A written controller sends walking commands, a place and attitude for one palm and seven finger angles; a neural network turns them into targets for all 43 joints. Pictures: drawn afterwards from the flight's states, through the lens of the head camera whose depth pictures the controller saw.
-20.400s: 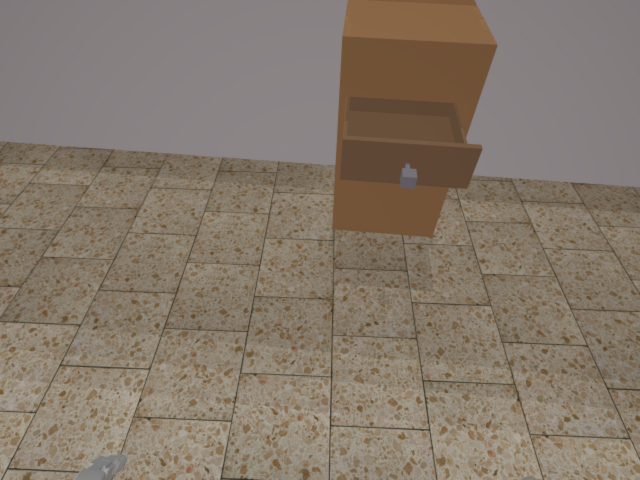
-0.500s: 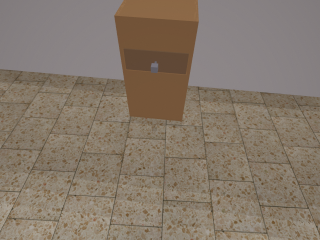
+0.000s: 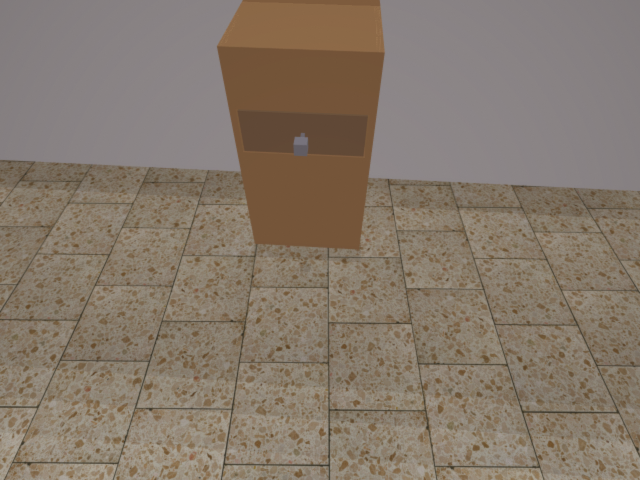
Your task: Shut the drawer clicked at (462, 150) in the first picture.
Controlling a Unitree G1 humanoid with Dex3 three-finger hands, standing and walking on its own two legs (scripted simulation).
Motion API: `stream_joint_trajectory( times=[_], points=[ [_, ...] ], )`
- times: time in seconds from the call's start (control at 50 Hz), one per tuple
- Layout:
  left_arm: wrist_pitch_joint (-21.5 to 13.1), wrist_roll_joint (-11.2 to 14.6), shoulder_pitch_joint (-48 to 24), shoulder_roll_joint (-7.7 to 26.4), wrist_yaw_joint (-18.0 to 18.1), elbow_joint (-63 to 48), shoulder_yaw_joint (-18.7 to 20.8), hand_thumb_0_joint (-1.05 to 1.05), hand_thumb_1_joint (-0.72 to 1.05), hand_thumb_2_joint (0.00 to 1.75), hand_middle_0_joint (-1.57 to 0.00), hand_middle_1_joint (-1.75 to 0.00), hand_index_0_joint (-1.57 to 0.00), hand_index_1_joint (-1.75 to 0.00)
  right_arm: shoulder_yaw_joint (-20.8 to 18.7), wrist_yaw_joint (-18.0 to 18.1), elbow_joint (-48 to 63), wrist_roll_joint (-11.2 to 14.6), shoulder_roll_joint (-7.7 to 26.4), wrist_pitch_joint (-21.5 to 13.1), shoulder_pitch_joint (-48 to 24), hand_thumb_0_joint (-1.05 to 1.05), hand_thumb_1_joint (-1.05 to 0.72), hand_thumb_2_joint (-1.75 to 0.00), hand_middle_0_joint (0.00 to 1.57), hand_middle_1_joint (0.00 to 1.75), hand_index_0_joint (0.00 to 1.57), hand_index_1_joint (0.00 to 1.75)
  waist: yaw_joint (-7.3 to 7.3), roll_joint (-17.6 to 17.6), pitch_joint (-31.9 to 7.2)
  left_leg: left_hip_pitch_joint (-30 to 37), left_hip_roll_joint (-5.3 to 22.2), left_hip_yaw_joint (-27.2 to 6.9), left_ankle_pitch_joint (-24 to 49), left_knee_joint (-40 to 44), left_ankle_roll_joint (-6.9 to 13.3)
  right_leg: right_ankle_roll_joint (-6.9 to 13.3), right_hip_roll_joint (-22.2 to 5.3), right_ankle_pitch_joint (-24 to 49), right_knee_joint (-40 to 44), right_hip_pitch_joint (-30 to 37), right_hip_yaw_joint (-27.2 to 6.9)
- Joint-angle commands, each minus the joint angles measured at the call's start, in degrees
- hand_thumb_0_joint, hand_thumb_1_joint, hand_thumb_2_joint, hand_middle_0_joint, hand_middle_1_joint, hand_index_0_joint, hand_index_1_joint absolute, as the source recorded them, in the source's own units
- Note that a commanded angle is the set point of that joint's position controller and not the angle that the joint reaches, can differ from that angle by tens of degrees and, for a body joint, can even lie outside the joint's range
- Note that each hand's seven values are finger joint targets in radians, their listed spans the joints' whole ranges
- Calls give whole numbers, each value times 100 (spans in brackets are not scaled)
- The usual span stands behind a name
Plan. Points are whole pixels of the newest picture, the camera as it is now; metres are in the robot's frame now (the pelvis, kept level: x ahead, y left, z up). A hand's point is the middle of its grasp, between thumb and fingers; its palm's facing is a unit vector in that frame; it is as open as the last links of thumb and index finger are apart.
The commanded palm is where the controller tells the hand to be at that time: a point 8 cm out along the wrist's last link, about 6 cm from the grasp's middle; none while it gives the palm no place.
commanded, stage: let the arm hang, fingers relaxed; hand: left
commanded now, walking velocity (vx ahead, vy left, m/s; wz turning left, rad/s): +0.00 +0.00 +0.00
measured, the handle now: (301, 142) +1.05 +0.10 -0.23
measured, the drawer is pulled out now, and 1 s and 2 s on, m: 0.00 0.00 0.00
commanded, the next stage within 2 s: look to check the result in 0.04 s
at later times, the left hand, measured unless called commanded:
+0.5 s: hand out of the picture +0.04 +0.19 -0.17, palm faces +0.01 -0.97 -0.23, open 7.4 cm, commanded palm none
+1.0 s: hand out of the picture +0.09 +0.21 -0.16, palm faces -0.01 -0.96 -0.29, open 7.4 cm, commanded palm none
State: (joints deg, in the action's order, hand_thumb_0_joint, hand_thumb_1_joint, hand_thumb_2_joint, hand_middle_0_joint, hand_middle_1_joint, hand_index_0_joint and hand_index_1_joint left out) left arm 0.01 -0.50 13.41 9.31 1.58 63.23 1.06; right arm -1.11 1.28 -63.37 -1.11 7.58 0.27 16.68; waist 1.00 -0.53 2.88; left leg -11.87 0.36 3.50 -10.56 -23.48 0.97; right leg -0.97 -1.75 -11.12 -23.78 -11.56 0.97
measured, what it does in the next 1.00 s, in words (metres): stands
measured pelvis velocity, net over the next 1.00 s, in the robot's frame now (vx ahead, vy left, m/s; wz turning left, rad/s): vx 0.03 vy -0.01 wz -0.01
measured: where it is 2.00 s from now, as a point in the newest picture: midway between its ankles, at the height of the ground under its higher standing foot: outside the picture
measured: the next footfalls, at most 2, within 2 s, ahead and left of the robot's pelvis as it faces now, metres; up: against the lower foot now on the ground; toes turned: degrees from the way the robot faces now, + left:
none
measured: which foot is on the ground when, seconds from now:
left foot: down 0.00-1.00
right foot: down 0.00-1.00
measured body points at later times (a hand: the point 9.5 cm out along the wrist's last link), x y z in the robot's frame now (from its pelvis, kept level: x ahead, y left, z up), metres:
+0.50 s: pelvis +0.01 -0.01 +0.00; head +0.04 -0.01 +0.45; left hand +0.04 +0.24 -0.15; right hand +0.03 -0.24 -0.16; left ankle +0.02 +0.11 -0.74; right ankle +0.02 -0.13 -0.74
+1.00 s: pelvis +0.03 -0.01 +0.00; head +0.05 -0.02 +0.45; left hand +0.09 +0.26 -0.14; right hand +0.07 -0.28 -0.15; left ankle +0.02 +0.11 -0.74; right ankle +0.02 -0.13 -0.74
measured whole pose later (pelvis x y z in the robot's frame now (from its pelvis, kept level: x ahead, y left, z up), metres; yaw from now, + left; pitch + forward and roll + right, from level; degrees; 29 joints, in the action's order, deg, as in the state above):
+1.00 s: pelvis +0.03 -0.01 +0.00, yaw +0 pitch -1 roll +0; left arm -0.9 -0.4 8.1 14.6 0.9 64.3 1.4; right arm -1.3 1.0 -64.5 -1.0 14.3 -0.2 9.5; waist 0.9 -0.8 3.2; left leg -7.6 1.5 3.5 -11.1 -19.8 -0.3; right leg -0.1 -0.5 -11.5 -19.9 -7.4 1.0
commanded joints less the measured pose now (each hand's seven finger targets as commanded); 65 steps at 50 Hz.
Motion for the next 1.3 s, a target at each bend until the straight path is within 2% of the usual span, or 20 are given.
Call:
stream_joint_trajectory(
  times=[0.0,0.08,0.18,0.24,0.26,0.36,0.46,0.54,0.68,0.76,0.92,0.98,1.04,1.1,1.28],
  points=[
    [-101,-24,285,653,34,-136,123,0,90,90,-20,-30,-20,-30,-123,45,133,14,634,-116,296,0,-90,-90,20,30,20,30,-60,-37,-9,88,539,-566,80,520,88,241,-357,-31,487,-118,-305],
    [-108,-26,267,692,38,-102,129,0,90,90,-20,-30,-20,-30,-135,56,110,23,703,-125,250,0,-90,-90,20,30,20,30,-58,-114,10,172,551,-552,268,484,88,246,-353,84,474,-121,-324],
    [-104,-31,220,741,37,-63,126,0,90,90,-20,-30,-20,-30,-151,55,95,28,759,-107,178,0,-90,-90,20,30,20,30,-41,11,107,183,551,-553,96,521,82,246,-349,-53,548,-179,-359],
    [-117,-26,202,766,32,-31,121,0,90,90,-20,-30,-20,-30,-147,54,75,17,779,-111,99,0,-90,-90,20,30,20,30,-44,-51,15,277,553,-516,125,506,75,250,-378,-12,592,-140,-376],
    [-124,-28,171,803,33,-42,134,0,90,90,-20,-30,-20,-30,-153,52,84,22,797,-116,101,0,-90,-90,20,30,20,30,-36,33,-50,298,561,-529,177,505,77,248,-381,33,589,-85,-373],
    [-131,-27,90,864,27,-34,141,0,90,90,-20,-30,-20,-30,-156,53,80,21,889,-127,-70,0,-90,-90,20,30,20,30,-47,-80,-8,345,578,-529,302,508,67,252,-392,149,606,-76,-393],
    [-136,-28,-38,963,15,-46,153,0,90,90,-20,-30,-20,-30,-155,47,80,15,1008,-129,-149,0,-90,-90,20,30,20,30,-38,-7,10,336,591,-546,322,551,58,251,-391,162,638,-33,-410],
    [-160,-24,-92,1050,10,-64,164,0,90,90,-20,-30,-20,-30,-166,45,102,16,1102,-148,-235,0,-90,-90,20,30,20,30,-47,68,-178,480,613,-528,581,506,57,251,-425,469,620,88,-401],
    [-172,-25,-237,1218,1,-97,184,0,90,90,-20,-30,-20,-30,-171,36,119,19,1270,-150,-412,0,-90,-90,20,30,20,30,-53,-42,-180,530,625,-522,718,526,39,259,-451,659,647,149,-421],
    [-180,-16,-348,1306,-8,-106,190,0,90,90,-20,-30,-20,-30,-165,31,109,14,1335,-156,-484,0,-90,-90,20,30,20,30,-49,75,-216,564,643,-533,742,574,31,262,-466,726,676,216,-422],
    [-202,-13,-487,1474,-16,-136,207,0,90,90,-20,-30,-20,-30,-177,21,123,12,1517,-163,-637,0,-90,-90,20,30,20,30,-43,54,-314,674,663,-517,877,581,17,269,-496,964,712,311,-440],
    [-201,-20,-538,1535,-21,-162,214,0,90,90,-20,-30,-20,-30,-185,11,151,21,1591,-153,-684,0,-90,-90,20,30,20,30,-41,47,-236,634,660,-524,760,616,7,264,-483,822,766,275,-473],
    [-205,-13,-604,1584,-30,-167,210,0,90,90,-20,-30,-20,-30,-177,7,145,10,1660,-163,-717,0,-90,-90,20,30,20,30,-35,30,-324,666,670,-542,748,654,7,265,-490,778,792,340,-478],
    [-206,-14,-632,1626,-32,-170,217,0,90,90,-20,-30,-20,-30,-173,7,155,13,1708,-178,-790,0,-90,-90,20,30,20,30,-41,-44,-383,721,692,-537,878,658,10,272,-512,906,768,392,-464],
    [-215,-19,-744,1773,-39,-178,227,0,90,90,-20,-30,-20,-30,-181,6,193,22,1891,-189,-898,0,-90,-90,20,30,20,30,-41,60,-447,813,718,-562,1113,666,6,266,-519,1127,755,449,-456]
  ],
)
